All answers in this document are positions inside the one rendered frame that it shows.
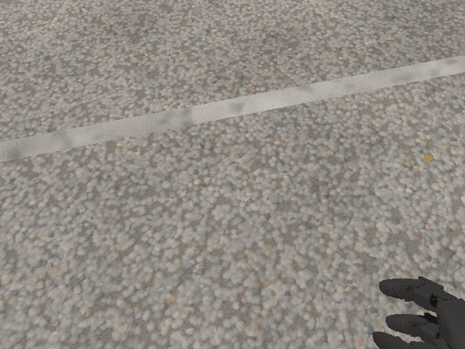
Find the robot right hand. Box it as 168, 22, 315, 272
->
372, 276, 465, 349

